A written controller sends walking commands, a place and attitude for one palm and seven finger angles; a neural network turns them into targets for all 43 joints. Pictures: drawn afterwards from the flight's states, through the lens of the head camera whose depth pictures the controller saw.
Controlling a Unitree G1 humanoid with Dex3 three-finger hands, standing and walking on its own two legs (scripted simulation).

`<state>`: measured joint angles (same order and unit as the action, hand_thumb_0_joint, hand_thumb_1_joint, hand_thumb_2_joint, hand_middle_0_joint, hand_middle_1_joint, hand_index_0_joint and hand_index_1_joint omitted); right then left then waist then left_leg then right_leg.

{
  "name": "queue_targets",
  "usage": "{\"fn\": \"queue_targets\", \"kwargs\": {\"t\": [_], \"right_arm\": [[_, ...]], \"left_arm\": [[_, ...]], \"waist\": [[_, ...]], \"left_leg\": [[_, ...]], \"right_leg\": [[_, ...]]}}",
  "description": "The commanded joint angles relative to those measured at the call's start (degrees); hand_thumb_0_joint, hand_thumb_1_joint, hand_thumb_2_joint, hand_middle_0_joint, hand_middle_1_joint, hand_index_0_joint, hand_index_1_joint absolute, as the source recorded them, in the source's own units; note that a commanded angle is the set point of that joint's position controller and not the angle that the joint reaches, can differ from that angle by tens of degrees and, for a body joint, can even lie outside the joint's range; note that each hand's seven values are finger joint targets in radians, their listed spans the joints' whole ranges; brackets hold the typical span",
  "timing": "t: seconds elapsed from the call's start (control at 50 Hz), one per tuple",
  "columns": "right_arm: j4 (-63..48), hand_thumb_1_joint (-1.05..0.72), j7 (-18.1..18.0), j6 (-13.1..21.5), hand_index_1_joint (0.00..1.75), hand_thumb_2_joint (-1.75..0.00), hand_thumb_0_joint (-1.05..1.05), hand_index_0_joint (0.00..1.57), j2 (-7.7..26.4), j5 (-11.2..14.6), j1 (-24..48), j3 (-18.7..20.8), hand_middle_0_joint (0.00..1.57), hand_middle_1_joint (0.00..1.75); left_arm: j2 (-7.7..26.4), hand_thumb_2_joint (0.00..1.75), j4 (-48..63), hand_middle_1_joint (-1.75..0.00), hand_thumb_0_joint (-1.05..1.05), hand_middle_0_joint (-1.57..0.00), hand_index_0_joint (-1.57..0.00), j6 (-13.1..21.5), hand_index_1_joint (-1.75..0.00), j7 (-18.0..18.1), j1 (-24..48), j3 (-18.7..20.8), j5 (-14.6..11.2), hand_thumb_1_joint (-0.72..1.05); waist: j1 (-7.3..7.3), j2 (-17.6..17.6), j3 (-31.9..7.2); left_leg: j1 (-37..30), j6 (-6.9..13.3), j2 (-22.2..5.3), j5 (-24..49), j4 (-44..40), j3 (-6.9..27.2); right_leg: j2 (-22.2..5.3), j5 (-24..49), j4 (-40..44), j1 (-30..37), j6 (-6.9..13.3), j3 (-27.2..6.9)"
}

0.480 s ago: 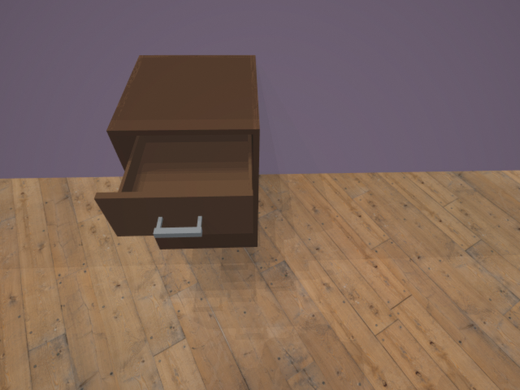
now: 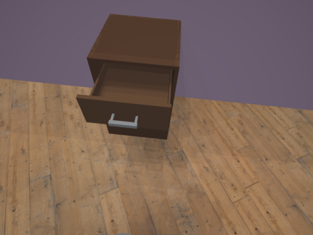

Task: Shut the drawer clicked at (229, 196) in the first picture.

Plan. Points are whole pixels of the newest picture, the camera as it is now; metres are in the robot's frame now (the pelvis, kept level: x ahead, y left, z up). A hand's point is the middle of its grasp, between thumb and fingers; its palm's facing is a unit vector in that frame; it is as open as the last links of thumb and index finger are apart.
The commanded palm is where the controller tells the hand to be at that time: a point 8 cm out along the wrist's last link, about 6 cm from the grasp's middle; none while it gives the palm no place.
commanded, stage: turn or walk to find it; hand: left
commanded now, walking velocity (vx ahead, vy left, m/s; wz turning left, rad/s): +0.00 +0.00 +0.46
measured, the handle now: (123, 120) +0.56 +0.16 -0.20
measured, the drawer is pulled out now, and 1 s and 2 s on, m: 0.23 0.23 0.23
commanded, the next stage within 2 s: stand and wait in 0.14 s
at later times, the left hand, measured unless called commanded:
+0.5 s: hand out of the picture +0.00 +0.14 -0.16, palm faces +0.22 -0.95 -0.22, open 7.4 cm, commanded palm none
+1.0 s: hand out of the picture +0.02 +0.13 -0.16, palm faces +0.21 -0.96 -0.18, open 7.3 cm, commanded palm none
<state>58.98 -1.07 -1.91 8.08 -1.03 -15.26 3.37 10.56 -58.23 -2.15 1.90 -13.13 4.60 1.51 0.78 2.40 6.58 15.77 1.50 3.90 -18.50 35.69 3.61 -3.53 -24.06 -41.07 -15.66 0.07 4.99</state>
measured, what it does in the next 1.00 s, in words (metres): steps on the spot: right foot, then left foot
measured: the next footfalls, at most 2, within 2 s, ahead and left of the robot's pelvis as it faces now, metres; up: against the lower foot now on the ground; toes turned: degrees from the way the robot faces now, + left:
right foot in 0.24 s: +0.05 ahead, -0.15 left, +0.00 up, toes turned +9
left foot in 0.50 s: +0.04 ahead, +0.10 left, +0.00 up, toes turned +9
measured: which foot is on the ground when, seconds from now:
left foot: down 0.00-0.24, up 0.26-0.48, down 0.50-1.00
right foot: up 0.00-0.22, down 0.24-1.00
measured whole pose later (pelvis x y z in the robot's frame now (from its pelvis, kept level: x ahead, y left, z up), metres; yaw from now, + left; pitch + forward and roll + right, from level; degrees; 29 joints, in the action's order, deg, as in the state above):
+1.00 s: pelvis +0.04 -0.04 +0.02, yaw +10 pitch -2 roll +0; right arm 65.4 -2.7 -0.1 7.1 -0.2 -16.1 0.6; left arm 8.7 -64.1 0.1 1.9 -14.3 1.2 0.6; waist 0.1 0.9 4.7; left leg 8.0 -1.5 -1.2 -14.6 24.2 1.3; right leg 0.3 -17.4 -23.0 -4.0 0.8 1.1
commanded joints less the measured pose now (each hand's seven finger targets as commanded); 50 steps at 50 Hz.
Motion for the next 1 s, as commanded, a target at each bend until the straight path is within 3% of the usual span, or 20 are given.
{"fn": "queue_targets", "kwargs": {"t": [0.0, 0.04, 0.12, 0.16, 0.18, 0.2, 0.22, 0.24, 0.26, 0.3, 0.34, 0.38, 0.44, 0.46, 0.48, 0.5, 0.52, 0.54, 0.62, 0.98], "right_arm": [[-2.79, -0.90, -1.56, 1.19, 0.30, -0.90, 0.00, 0.20, 10.36, -0.95, -8.08, 1.48, 0.20, 0.30], [-4.46, -0.90, -1.70, 1.13, 0.30, -0.90, 0.00, 0.20, 11.22, -0.85, -4.24, 1.39, 0.20, 0.30], [-6.47, -0.90, -1.45, 0.40, 0.30, -0.90, 0.00, 0.20, 12.84, -1.11, -1.38, 1.88, 0.20, 0.30], [-6.84, -0.90, -1.33, 0.16, 0.30, -0.90, 0.00, 0.20, 12.04, -0.68, -0.76, 1.92, 0.20, 0.30], [-7.32, -0.90, -1.23, 0.13, 0.30, -0.90, 0.00, 0.20, 10.40, -0.10, -0.77, 1.72, 0.20, 0.30], [-7.95, -0.90, -0.83, 0.22, 0.30, -0.90, 0.00, 0.20, 7.74, 0.56, -1.47, 1.48, 0.20, 0.30], [-8.79, -0.90, -0.51, 0.22, 0.30, -0.90, 0.00, 0.20, 6.84, 0.30, -1.09, 1.66, 0.20, 0.30], [-8.98, -0.90, 0.13, 0.18, 0.30, -0.90, 0.00, 0.20, 7.60, -0.03, 0.40, 1.97, 0.20, 0.30], [-8.36, -0.90, 0.11, -0.14, 0.30, -0.90, 0.00, 0.20, 7.33, -0.09, 1.12, 2.09, 0.20, 0.30], [-7.75, -0.90, 0.27, -0.03, 0.30, -0.90, 0.00, 0.20, 7.07, 0.24, 0.66, 1.87, 0.20, 0.30], [-7.18, -0.90, 0.32, 0.40, 0.30, -0.90, 0.00, 0.20, 5.70, 0.67, 2.50, 1.17, 0.20, 0.30], [-6.21, -0.90, 0.16, 0.78, 0.30, -0.90, 0.00, 0.20, 4.78, 0.85, 2.95, 0.51, 0.20, 0.30], [-3.01, -0.90, -0.08, 1.89, 0.30, -0.90, 0.00, 0.20, 4.95, 0.57, -0.41, -0.03, 0.20, 0.30], [-2.40, -0.90, -0.36, 2.47, 0.30, -0.90, 0.00, 0.20, 7.87, 0.00, -1.23, 0.22, 0.20, 0.30], [-2.00, -0.90, -0.71, 2.26, 0.30, -0.90, 0.00, 0.20, 9.49, -0.28, -1.45, 0.28, 0.20, 0.30], [-2.04, -0.90, -0.99, 1.98, 0.30, -0.90, 0.00, 0.20, 9.95, -0.10, -0.71, 0.31, 0.20, 0.30], [-0.83, -0.90, -1.06, 2.18, 0.30, -0.90, 0.00, 0.20, 7.99, 0.19, -0.31, -0.22, 0.20, 0.30], [-0.55, -0.90, -1.20, 2.11, 0.30, -0.90, 0.00, 0.20, 7.34, 0.44, 0.25, -0.70, 0.20, 0.30], [1.31, -0.90, -1.70, 2.12, 0.30, -0.90, 0.00, 0.20, 5.75, 0.76, -1.24, -0.93, 0.20, 0.30], [5.43, -0.90, -2.07, 2.23, 0.30, -0.90, 0.00, 0.20, 3.99, 0.46, -6.00, -2.10, 0.20, 0.30]], "left_arm": [[5.30, 0.90, 7.64, -0.30, 0.00, -0.20, -0.20, 1.34, -0.30, 0.56, 4.63, 1.04, -0.30, 0.90], [4.85, 0.90, 7.67, -0.30, 0.00, -0.20, -0.20, 1.40, -0.30, 0.04, 3.97, 0.90, -0.61, 0.90], [4.52, 0.90, 8.59, -0.30, 0.00, -0.20, -0.20, 1.29, -0.30, -0.23, 2.37, 0.50, -0.80, 0.90], [4.55, 0.90, 7.67, -0.30, 0.00, -0.20, -0.20, 1.52, -0.30, -0.10, -1.65, 0.50, -0.81, 0.90], [5.85, 0.90, 7.02, -0.30, 0.00, -0.20, -0.20, 1.89, -0.30, 0.18, -4.10, 0.87, -0.69, 0.90], [9.82, 0.90, 6.82, -0.30, 0.00, -0.20, -0.20, 2.39, -0.30, 0.64, -5.72, 1.34, -0.21, 0.90], [12.74, 0.90, 7.15, -0.30, 0.00, -0.20, -0.20, 2.32, -0.30, 0.60, -4.53, 1.61, 0.17, 0.90], [13.25, 0.90, 8.12, -0.30, 0.00, -0.20, -0.20, 2.23, -0.30, 0.30, -2.56, 1.23, 0.50, 0.90], [10.80, 0.90, 8.22, -0.30, 0.00, -0.20, -0.20, 2.57, -0.30, 0.56, -0.60, 1.31, 0.33, 0.90], [8.77, 0.90, 8.33, -0.30, 0.00, -0.20, -0.20, 2.67, -0.30, 0.63, 1.08, 0.93, 0.31, 0.90], [8.53, 0.90, 7.32, -0.30, 0.00, -0.20, -0.20, 3.05, -0.30, 0.50, -0.97, 0.78, 0.38, 0.90], [8.82, 0.90, 5.53, -0.30, 0.00, -0.20, -0.20, 3.09, -0.30, 0.42, -3.40, 0.73, 0.08, 0.90], [6.63, 0.90, 3.42, -0.30, 0.00, -0.20, -0.20, 2.88, -0.30, 0.22, -3.78, -0.15, -0.86, 0.90], [4.47, 0.90, 3.12, -0.30, 0.00, -0.20, -0.20, 2.76, -0.30, 0.08, -5.46, -0.67, -0.95, 0.90], [3.11, 0.90, 2.81, -0.30, 0.00, -0.20, -0.20, 2.55, -0.30, 0.22, -5.40, -1.08, -0.77, 0.90], [2.82, 0.90, 2.73, -0.30, 0.00, -0.20, -0.20, 2.67, -0.30, 0.28, -5.93, -1.41, -0.59, 0.90], [3.35, 0.90, 1.02, -0.30, 0.00, -0.20, -0.20, 2.39, -0.30, 0.21, -4.61, -1.41, -0.64, 0.90], [4.38, 0.90, 0.53, -0.30, 0.00, -0.20, -0.20, 2.27, -0.30, 0.00, -4.24, -1.43, -0.94, 0.90], [3.77, 0.90, -2.82, -0.30, 0.00, -0.20, -0.20, 2.97, -0.30, 0.13, -5.44, -2.16, -0.94, 0.90], [3.05, 0.90, -5.07, -0.30, 0.00, -0.20, -0.20, 2.54, -0.30, 0.43, -6.12, -2.46, -1.32, 0.90]], "waist": [[1.96, -10.77, -3.64], [0.64, -10.65, -5.76], [-0.13, -12.02, -6.37], [-1.71, -9.91, -7.24], [-2.67, -5.81, -7.42], [-2.82, 5.58, -8.20], [-2.70, 10.75, -5.09], [-2.59, 6.74, -4.40], [-1.43, 10.04, -3.99], [-0.14, 9.81, -4.78], [-0.76, 5.90, -4.13], [-1.32, 6.52, -4.84], [0.21, 1.89, -4.76], [-0.25, -5.42, -6.23], [-0.27, -7.73, -5.86], [-0.60, -3.82, -3.94], [-0.10, -8.62, -5.39], [-0.17, -8.98, -5.20], [0.22, -1.43, -6.19], [-0.70, -2.82, -1.38]], "left_leg": [[-8.13, 11.99, -19.57, 25.67, -16.71, 29.42], [-7.07, 9.92, -15.74, 20.09, -16.77, 24.23], [-3.09, 7.87, -12.21, 16.85, -16.12, 21.50], [0.28, 5.71, -9.63, 15.28, -13.01, 18.45], [5.18, 3.64, -6.84, 10.08, -9.58, 15.86], [11.79, 0.55, -1.66, 0.88, -1.76, 9.30], [14.55, -1.76, 1.86, -10.89, 8.00, 2.25], [12.73, -1.66, 0.02, -14.43, 17.04, 2.65], [14.30, -1.62, -1.88, -11.31, 21.80, 3.39], [12.74, -1.98, -3.47, -8.78, 23.68, 1.50], [9.70, -2.19, -3.78, -9.00, 15.11, -1.52], [4.90, -2.07, -3.72, -5.84, 3.55, -3.54], [-9.70, -0.91, -4.99, 12.95, -13.87, -1.30], [-12.77, 1.37, -11.27, 22.87, -12.46, 4.78], [-9.90, 3.16, -14.65, 22.67, -12.52, 6.98], [-7.86, 2.88, -14.74, 21.33, -10.59, 5.47], [-8.27, 1.90, -11.82, 22.95, -11.24, 3.69], [-8.20, 1.12, -10.75, 20.76, -12.05, 2.63], [-11.30, -0.06, -8.99, 23.04, -10.11, -0.34], [-8.02, -0.62, -8.56, 20.37, -13.82, -0.91]], "right_leg": [[0.96, -7.02, -18.91, -15.89, -0.38, -7.73], [1.35, -3.59, -16.89, -13.24, -1.32, -7.62], [4.12, -3.51, -2.60, -4.72, -1.71, -4.97], [5.47, 4.63, 8.95, 4.09, -1.70, -3.23], [3.60, 9.59, 17.63, 11.35, -1.49, -4.85], [-5.48, 9.24, 23.39, 17.31, 1.45, -16.61], [-17.37, 9.74, 26.45, 12.73, 7.36, -27.15], [-18.67, 5.74, 25.97, 6.47, 11.03, -28.02], [-15.45, 10.53, 24.81, 6.24, 11.68, -28.10], [-12.82, 22.77, 22.07, 6.93, 11.26, -20.72], [-11.09, 36.20, 20.17, 9.22, 10.61, -15.94], [-9.17, 41.38, 18.14, 11.51, 9.38, -13.17], [-4.49, 28.94, 14.38, 3.48, 4.11, -9.96], [-1.12, 19.36, 12.58, -0.06, 2.01, -7.56], [0.48, 8.79, 14.37, 0.65, 1.33, -6.47], [1.13, 7.56, 16.58, 0.47, 1.29, -7.24], [0.06, 11.78, 17.12, 3.15, 1.32, -6.49], [-0.24, 12.80, 17.89, 4.06, 1.28, -7.00], [-1.56, 25.28, 19.52, 6.46, 1.88, -7.38], [-1.06, 21.87, 21.73, 9.09, 2.16, -6.58]]}}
